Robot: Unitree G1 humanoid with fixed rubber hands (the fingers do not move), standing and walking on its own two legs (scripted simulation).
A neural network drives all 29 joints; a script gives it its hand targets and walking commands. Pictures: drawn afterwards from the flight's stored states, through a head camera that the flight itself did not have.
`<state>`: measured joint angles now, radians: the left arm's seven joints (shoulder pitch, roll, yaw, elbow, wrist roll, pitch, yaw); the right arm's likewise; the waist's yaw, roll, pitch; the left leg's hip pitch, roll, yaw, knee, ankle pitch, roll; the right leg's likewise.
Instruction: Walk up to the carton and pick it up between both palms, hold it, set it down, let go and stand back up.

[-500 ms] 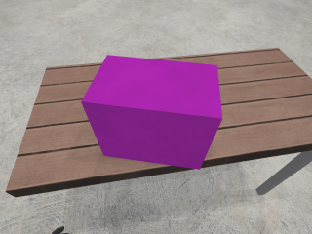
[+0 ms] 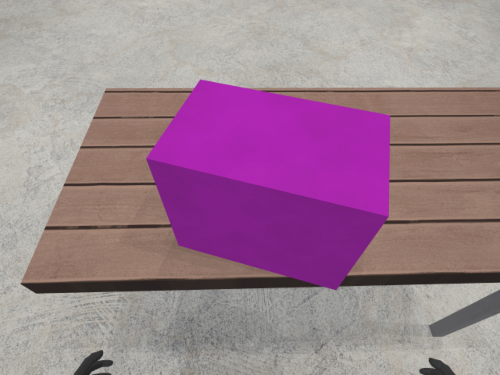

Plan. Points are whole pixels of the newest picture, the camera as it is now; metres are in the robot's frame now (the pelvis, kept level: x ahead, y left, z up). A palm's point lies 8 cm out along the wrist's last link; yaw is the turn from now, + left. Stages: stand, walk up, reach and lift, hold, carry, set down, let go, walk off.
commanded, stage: walk up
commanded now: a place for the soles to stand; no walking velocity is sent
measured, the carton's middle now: (270, 188) +0.38 -0.01 +0.07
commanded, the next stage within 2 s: none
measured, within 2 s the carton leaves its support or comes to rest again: neither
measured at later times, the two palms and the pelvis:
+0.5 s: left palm out of the picture +0.08 +0.30 -0.12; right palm out of the picture +0.10 -0.31 -0.11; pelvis +0.00 -0.01 -0.01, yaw +3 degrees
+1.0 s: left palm out of the picture +0.04 +0.28 -0.12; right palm out of the picture +0.12 -0.32 -0.10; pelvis -0.02 -0.03 -0.01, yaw +6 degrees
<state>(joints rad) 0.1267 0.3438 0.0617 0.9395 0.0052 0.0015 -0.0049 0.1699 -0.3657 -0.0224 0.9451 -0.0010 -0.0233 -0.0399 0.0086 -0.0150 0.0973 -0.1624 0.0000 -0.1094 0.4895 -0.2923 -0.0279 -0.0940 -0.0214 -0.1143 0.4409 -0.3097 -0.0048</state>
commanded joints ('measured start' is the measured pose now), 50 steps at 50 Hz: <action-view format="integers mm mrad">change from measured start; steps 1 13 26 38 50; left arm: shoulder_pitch -9 -31 31 19 33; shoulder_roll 212 216 238 190 248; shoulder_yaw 52 62 77 68 52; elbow -70 -97 -105 -143 -125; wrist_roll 0 4 7 0 -9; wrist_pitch -9 0 12 27 -5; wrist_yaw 9 0 -4 -5 0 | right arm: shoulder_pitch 35 9 -4 -12 -17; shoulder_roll -200 -222 -224 -261 -198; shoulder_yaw -55 -56 -61 -75 -63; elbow -48 -59 -97 -162 -113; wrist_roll -2 -6 -7 -24 -6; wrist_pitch -6 0 8 -6 -9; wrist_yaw -19 -21 -29 -35 -19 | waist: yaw -9 8 34 26 15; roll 46 11 19 254 -45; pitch -106 -54 -104 -57 -100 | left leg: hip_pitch -7 -52 -92 61 37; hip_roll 85 76 44 219 84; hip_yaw -54 -70 -58 -439 -50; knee -1 36 99 -38 21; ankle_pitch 462 446 370 491 434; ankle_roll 67 70 75 268 64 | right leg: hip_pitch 61 50 101 -217 4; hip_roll -131 -129 -165 7 -110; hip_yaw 88 72 102 190 201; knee -42 -19 3 179 2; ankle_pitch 312 299 297 -260 469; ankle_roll -64 -71 -108 -35 -54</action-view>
